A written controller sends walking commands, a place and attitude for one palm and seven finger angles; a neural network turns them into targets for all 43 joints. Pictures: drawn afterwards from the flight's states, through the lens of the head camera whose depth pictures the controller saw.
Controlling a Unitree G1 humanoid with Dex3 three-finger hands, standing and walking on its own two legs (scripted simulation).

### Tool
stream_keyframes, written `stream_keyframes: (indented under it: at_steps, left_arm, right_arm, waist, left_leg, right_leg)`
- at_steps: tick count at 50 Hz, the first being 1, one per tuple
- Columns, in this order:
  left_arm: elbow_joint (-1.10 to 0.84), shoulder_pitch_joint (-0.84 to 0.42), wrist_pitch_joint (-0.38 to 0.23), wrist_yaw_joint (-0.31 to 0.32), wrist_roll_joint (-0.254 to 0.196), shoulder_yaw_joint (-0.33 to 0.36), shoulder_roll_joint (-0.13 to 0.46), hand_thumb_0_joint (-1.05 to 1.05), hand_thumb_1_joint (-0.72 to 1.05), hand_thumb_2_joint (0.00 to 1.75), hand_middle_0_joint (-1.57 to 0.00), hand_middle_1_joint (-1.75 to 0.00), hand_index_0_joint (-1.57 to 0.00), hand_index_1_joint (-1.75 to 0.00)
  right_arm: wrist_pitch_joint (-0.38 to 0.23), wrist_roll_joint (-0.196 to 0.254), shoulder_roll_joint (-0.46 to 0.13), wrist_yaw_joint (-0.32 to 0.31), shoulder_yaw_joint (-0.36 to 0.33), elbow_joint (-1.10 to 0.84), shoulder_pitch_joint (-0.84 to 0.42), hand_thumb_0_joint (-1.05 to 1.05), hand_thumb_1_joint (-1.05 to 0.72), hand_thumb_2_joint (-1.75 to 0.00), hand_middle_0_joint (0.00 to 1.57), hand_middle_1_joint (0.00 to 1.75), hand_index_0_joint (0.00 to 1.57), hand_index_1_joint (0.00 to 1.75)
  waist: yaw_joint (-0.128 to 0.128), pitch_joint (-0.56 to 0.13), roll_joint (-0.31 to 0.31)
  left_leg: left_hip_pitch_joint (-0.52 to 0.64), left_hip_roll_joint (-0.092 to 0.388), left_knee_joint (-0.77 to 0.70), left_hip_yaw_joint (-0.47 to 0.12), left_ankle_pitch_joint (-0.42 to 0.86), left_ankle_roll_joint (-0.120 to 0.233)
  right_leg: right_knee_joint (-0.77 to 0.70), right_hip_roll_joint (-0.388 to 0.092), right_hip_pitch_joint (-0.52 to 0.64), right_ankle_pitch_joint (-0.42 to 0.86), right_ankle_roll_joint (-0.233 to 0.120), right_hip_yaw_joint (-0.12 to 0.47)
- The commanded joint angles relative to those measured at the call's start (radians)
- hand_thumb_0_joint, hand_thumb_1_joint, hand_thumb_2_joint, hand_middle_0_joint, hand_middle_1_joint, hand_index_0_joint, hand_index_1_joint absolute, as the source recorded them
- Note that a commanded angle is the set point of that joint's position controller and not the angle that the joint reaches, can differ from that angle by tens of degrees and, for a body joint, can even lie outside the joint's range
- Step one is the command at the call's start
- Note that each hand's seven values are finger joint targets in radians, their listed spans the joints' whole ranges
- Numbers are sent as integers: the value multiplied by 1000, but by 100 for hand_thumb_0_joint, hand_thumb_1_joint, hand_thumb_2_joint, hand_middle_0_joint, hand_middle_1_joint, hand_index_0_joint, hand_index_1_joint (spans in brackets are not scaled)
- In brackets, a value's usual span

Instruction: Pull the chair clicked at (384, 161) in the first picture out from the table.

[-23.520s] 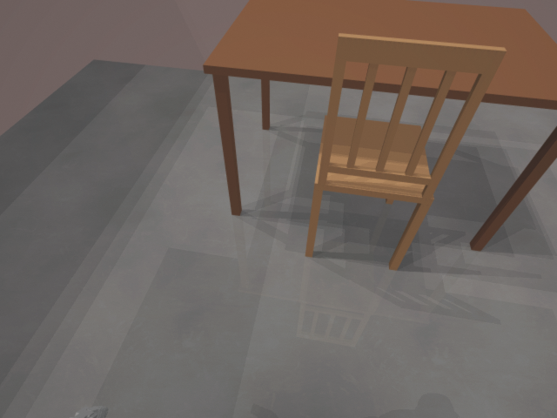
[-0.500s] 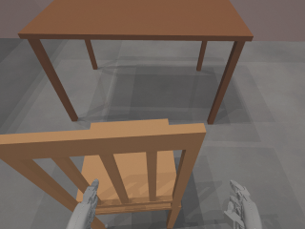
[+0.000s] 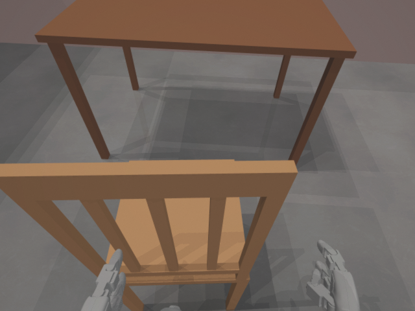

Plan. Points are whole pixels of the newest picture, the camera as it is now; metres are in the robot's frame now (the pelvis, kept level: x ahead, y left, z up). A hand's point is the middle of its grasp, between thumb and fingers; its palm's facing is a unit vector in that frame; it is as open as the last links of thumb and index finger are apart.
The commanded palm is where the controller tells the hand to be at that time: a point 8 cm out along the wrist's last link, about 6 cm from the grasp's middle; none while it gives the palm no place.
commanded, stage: draw the hand back to the body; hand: left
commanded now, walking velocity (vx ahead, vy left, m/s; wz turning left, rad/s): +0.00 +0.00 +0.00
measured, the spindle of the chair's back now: (166, 240) +0.26 +0.10 +0.00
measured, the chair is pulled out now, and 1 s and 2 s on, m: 0.59 0.58 0.58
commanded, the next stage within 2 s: step back with the hand held close in 1.46 s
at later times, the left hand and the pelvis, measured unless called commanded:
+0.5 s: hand (85, 288) +0.14 +0.18 +0.11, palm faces +0.14 -0.94 -0.30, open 16.7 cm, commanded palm +0.10 +0.23 +0.14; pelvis -0.01 -0.01 +0.02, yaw +0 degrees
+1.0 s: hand (48, 259) +0.17 +0.23 +0.14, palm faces +0.27 -0.83 -0.49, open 9.5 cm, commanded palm +0.15 +0.27 +0.24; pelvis +0.02 -0.02 +0.07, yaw +0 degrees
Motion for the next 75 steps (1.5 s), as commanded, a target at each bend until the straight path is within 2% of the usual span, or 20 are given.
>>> stream_keyframes:
  at_steps: [1, 5, 7, 9, 11, 14, 19, 20, 21, 22, 26, 29, 31, 36, 40, 46, 50, 54, 58, 75]
  left_arm:
    - [-279, 23, -249, -7, -36, 75, 37, 0, -55, 20, 0, 0, 0, 0]
    - [-230, -20, -388, -72, -47, 86, 51, 0, -55, 20, 0, 0, 0, 0]
    - [-310, -39, -435, -93, -71, 147, 117, 0, -55, 20, 0, 0, 0, 0]
    - [-301, -16, -407, -92, -88, 206, 146, 0, -55, 20, 0, 0, 0, 0]
    - [-296, -30, -362, -95, -113, 210, 119, 0, -55, 20, 0, 0, 0, 0]
    - [-293, -87, -306, -92, -139, 264, 153, 0, -55, 20, 0, 0, 0, 0]
    - [-325, -174, -285, -92, -162, 322, 201, 0, -37, 29, -2, -4, -2, -4]
    - [-294, -102, -168, 43, 15, 377, 377, 0, -33, 31, -3, -5, -3, -5]
    - [-345, -91, -115, 88, 26, 307, 258, 0, -30, 32, -4, -5, -4, -5]
    - [-296, -99, -80, 118, 44, 291, 229, 0, -26, 34, -4, -6, -4, -6]
    - [-251, -182, -34, 164, 58, 327, 264, 0, -12, 41, -6, -9, -6, -9]
    - [-270, -262, -38, 186, 62, 412, 344, 0, -1, 46, -7, -11, -7, -11]
    - [-260, -274, -41, 188, 58, 419, 332, 0, 7, 50, -8, -13, -8, -13]
    - [-312, -343, -49, 198, 54, 470, 367, 0, 25, 58, -11, -16, -11, -16]
    - [-315, -394, -39, 205, 44, 516, 395, 0, 39, 65, -13, -19, -13, -19]
    - [-375, -494, -38, 219, 48, 562, 441, 0, 61, 76, -16, -24, -16, -24]
    - [-407, -557, -32, 226, 46, 604, 495, 0, 75, 83, -18, -27, -18, -27]
    - [-459, -607, -27, 239, 53, 650, 559, 0, 90, 90, -20, -30, -20, -30]
    - [-449, -588, -18, 233, 49, 618, 512, 0, 90, 90, -20, -30, -20, -30]
    - [-457, -607, -17, 233, 59, 613, 517, 0, 90, 90, -20, -30, -20, -30]
  right_arm:
    - [-72, 5, -100, 8, -45, -132, -86, 0, -90, -90, 20, 30, 20, 30]
    - [-66, 3, -101, 36, -56, -110, -116, 0, -90, -90, 20, 30, 20, 30]
    - [-70, 6, -100, 40, -60, -119, -121, 0, -90, -90, 20, 30, 20, 30]
    - [-57, 16, -93, 37, -58, -123, -134, 0, -90, -90, 20, 30, 20, 30]
    - [-46, 26, -92, 27, -51, -130, -140, 0, -90, -90, 20, 30, 20, 30]
    - [-52, 32, -97, 5, -40, -120, -148, 0, -90, -90, 20, 30, 20, 30]
    - [-95, 32, -103, -12, -20, -90, -142, 0, -90, -90, 20, 30, 20, 30]
    - [-59, 3, -94, -33, -3, -85, -129, 0, -90, -90, 20, 30, 20, 30]
    - [-49, 1, -75, -38, 10, -108, -123, 0, -90, -90, 20, 30, 20, 30]
    - [-35, 0, -76, -43, 11, -86, -134, 0, -90, -90, 20, 30, 20, 30]
    - [-10, -8, -93, -52, 19, -61, -169, 0, -90, -90, 20, 30, 20, 30]
    - [-18, -10, -100, -59, 25, -42, -181, 0, -90, -90, 20, 30, 20, 30]
    - [-25, -11, -98, -59, 29, -35, -184, 0, -90, -90, 20, 30, 20, 30]
    - [-56, -20, -110, -53, 31, -7, -184, 0, -90, -90, 20, 30, 20, 30]
    - [-67, -23, -118, -49, 28, 23, -195, 0, -90, -90, 20, 30, 20, 30]
    - [-93, -27, -129, -36, 31, 51, -202, 0, -90, -90, 20, 30, 20, 30]
    - [-112, -28, -139, -31, 32, 68, -208, 0, -90, -90, 20, 30, 20, 30]
    - [-125, -26, -147, -25, 37, 84, -193, 0, -90, -90, 20, 30, 20, 30]
    - [-132, -26, -142, -11, 37, 81, -204, 0, -90, -90, 20, 30, 20, 30]
    - [-131, -27, -141, -3, 39, 85, -206, 0, -90, -90, 20, 30, 20, 30]
  waist:
    - [-3, -60, 47]
    - [-8, -35, -21]
    - [11, -109, 25]
    - [20, -112, 36]
    - [8, -90, 16]
    - [4, -64, -11]
    - [2, -27, 29]
    - [77, -63, 58]
    - [38, 3, 61]
    - [34, 65, 47]
    - [28, 147, -17]
    - [37, 165, 34]
    - [33, 179, 48]
    - [41, 134, 93]
    - [40, 133, 53]
    - [48, 89, 110]
    - [49, 79, 98]
    - [58, 29, 172]
    - [55, 38, 133]
    - [57, 58, 156]
  left_leg:
    - [119, -23, -143, 38, 319, 33]
    - [50, -14, -108, 34, 277, 33]
    - [73, -14, -110, 36, 288, 36]
    - [97, -11, -139, 34, 271, 37]
    - [118, -10, -164, 32, 234, 37]
    - [131, -7, -195, 24, 191, 39]
    - [188, -6, -247, 17, 192, 38]
    - [239, 28, -302, 21, 197, 31]
    - [259, 20, -323, 30, 198, 31]
    - [277, 26, -331, 35, 200, 31]
    - [350, 26, -399, 38, 185, 33]
    - [410, 20, -459, 42, 189, 29]
    - [465, 17, -496, 48, 202, 28]
    - [565, 13, -567, 46, 300, 28]
    - [601, 14, -598, 49, 371, 26]
    - [670, 12, -623, 55, 465, 27]
    - [682, 11, -619, 55, 511, 30]
    - [708, 11, -618, 49, 577, 26]
    - [715, 14, -609, 54, 614, 28]
    - [697, 12, -610, 54, 593, 28]
  right_leg:
    - [-112, 43, -13, 247, -52, -49]
    - [-85, 42, -46, 223, -49, -38]
    - [-77, 39, -11, 226, -55, -25]
    - [-108, 41, 23, 205, -54, -27]
    - [-139, 42, 37, 181, -49, -31]
    - [-188, 46, 59, 131, -45, -29]
    - [-250, 43, 100, 124, -47, -26]
    - [-311, 11, 197, 147, -75, 25]
    - [-343, 0, 203, 162, -70, 11]
    - [-366, 2, 203, 160, -69, 2]
    - [-473, 2, 254, 144, -60, 0]
    - [-537, 1, 310, 152, -65, 7]
    - [-562, 3, 324, 172, -61, 7]
    - [-581, 4, 425, 297, -63, 2]
    - [-596, 7, 485, 388, -57, 1]
    - [-594, 1, 544, 486, -55, 0]
    - [-593, -1, 570, 545, -53, 4]
    - [-572, -7, 602, 582, -56, -1]
    - [-563, -5, 597, 627, -49, -10]
    - [-561, -14, 596, 617, -51, -13]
